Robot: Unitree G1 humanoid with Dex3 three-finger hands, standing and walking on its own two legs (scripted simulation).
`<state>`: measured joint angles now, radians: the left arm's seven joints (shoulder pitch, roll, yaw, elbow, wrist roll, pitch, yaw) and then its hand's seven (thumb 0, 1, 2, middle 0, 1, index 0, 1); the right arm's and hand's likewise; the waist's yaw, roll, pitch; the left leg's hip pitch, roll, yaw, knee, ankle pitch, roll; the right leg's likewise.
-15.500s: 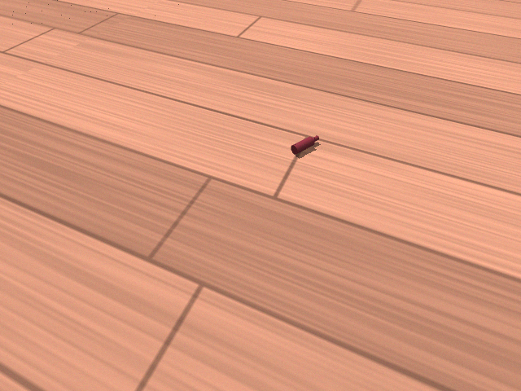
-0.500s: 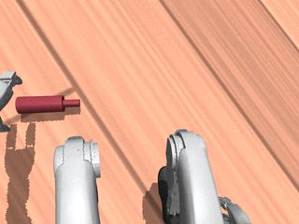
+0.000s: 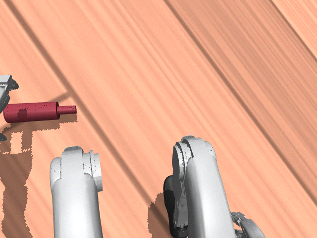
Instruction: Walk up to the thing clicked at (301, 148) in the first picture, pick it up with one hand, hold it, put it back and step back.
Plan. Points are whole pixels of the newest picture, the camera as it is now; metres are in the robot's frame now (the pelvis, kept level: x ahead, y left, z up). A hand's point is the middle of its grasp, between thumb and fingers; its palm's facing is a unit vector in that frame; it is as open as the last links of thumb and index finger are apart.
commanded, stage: approach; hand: left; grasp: from above
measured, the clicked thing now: (43, 111) +0.45 +0.29 -0.29
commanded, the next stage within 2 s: close in in 1.00 s
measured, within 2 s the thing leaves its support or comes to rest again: neither
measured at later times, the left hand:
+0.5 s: hand (14, 99) +0.45 +0.32 -0.16, palm faces -0.47 -0.07 -0.88, open 14.0 cm
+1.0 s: hand (11, 98) +0.45 +0.33 -0.16, palm faces -0.42 -0.06 -0.91, open 13.4 cm
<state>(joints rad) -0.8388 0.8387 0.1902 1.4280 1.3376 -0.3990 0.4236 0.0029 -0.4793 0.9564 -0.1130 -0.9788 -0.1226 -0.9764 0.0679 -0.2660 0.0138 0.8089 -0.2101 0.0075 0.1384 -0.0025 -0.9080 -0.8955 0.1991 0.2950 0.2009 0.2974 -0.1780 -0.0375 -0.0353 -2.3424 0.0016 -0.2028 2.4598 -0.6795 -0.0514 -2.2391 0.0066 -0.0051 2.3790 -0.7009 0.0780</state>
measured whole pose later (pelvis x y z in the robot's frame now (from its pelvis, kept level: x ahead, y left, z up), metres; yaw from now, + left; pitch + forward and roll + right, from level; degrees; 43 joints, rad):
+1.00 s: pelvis -0.01 +0.01 +0.00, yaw -1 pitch +31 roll -10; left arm -0.98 0.83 0.13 1.53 1.35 -0.28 0.44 0.00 -0.45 1.01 -0.15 -1.02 -0.15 -1.02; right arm 0.07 -0.28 0.07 0.74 -0.19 -0.03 0.15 0.00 -0.91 -0.89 0.20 0.30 0.20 0.30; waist -0.25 -0.02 -0.03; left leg -2.35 0.00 -0.20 2.46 -0.66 -0.03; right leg -2.23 0.01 -0.01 2.35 -0.68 0.07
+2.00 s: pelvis +0.00 +0.01 -0.03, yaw -4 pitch +28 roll -12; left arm -0.94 0.94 0.19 1.66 1.35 -0.30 0.60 0.00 -0.54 1.01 -0.08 -0.98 -0.07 -0.99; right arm 0.06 -0.30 0.17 0.77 -0.30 -0.15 0.23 0.00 -0.90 -0.90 0.20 0.30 0.20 0.30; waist -0.31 -0.09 0.08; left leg -2.37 0.00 -0.28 2.58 -0.72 -0.05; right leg -2.26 0.05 -0.05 2.44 -0.70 0.09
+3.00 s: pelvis +0.00 +0.02 -0.03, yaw -7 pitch +25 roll -15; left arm -0.93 0.96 0.15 1.71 1.33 -0.30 0.65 0.00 -0.52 0.98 -0.08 -0.99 -0.08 -1.00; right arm 0.02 -0.32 0.22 0.76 -0.33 -0.24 0.30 0.00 -0.91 -0.90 0.20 0.30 0.20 0.30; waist -0.31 -0.12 0.13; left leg -2.36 0.00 -0.30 2.63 -0.74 -0.03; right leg -2.21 0.06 -0.07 2.44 -0.70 0.09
